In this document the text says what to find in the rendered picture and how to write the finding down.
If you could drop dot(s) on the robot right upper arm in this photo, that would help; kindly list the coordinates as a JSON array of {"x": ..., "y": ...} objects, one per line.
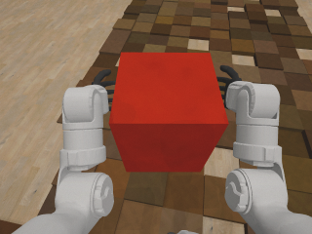
[{"x": 261, "y": 199}]

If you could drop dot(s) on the robot left forearm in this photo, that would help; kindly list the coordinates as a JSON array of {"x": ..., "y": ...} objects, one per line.
[{"x": 82, "y": 110}]

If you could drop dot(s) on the robot right forearm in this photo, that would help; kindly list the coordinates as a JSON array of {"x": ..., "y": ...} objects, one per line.
[{"x": 257, "y": 108}]

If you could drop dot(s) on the robot left upper arm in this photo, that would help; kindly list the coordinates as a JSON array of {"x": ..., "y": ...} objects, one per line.
[{"x": 82, "y": 199}]

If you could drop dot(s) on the carton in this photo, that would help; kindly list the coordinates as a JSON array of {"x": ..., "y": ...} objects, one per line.
[{"x": 167, "y": 113}]

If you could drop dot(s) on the robot left hand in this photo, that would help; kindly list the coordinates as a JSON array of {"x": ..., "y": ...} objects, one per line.
[{"x": 97, "y": 81}]

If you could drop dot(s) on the robot right hand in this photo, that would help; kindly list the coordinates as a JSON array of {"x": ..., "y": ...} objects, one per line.
[{"x": 233, "y": 74}]

